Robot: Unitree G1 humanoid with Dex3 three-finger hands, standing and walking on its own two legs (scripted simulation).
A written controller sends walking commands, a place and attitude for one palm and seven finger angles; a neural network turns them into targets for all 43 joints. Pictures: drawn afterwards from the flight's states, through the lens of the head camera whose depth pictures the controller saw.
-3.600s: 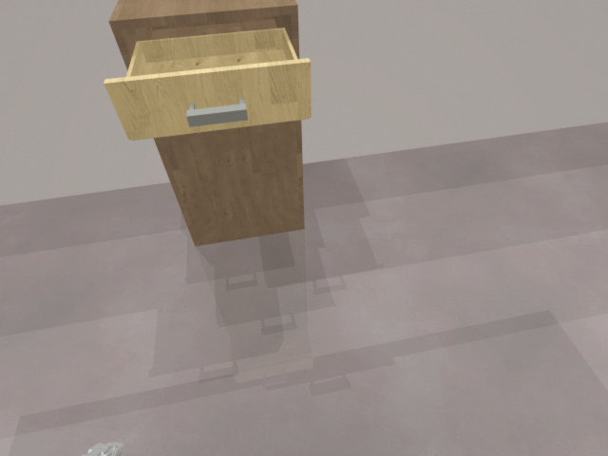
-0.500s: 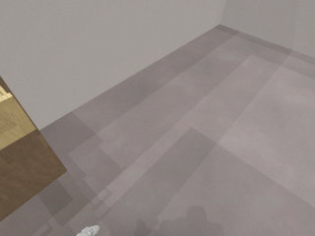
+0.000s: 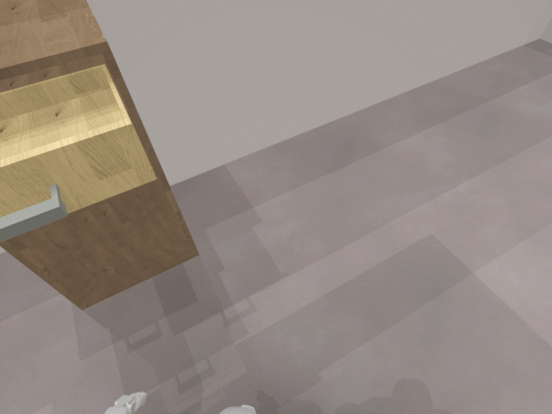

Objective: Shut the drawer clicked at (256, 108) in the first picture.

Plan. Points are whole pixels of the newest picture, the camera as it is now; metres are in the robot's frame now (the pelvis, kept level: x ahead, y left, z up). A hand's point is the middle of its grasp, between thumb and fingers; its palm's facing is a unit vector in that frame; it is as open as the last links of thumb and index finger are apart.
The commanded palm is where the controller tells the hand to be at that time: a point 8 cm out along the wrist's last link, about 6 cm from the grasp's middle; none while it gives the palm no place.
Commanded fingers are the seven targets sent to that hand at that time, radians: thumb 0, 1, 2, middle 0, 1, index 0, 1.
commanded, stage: turn to face it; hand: left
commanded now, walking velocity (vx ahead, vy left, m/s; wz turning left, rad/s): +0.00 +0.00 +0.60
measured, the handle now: (21, 212) +0.40 +0.45 +0.05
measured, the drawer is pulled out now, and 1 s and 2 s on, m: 0.29 0.29 0.29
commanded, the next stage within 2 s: take the last steps up to it in 0.82 s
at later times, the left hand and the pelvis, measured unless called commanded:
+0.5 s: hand out of the picture -0.09 +0.25 -0.18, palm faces +0.39 -0.88 -0.26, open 7.4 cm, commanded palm none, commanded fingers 0.00 0.90 0.90 -0.20 -0.30 -0.20 -0.30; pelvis -0.03 +0.03 +0.00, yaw +19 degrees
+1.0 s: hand out of the picture -0.04 +0.19 -0.14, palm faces +0.49 -0.83 -0.25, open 7.3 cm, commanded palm none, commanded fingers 0.00 0.90 0.90 -0.20 -0.30 -0.20 -0.30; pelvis -0.02 -0.01 +0.01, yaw +29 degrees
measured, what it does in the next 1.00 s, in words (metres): steps on the spot, turning left: left foot, then right foot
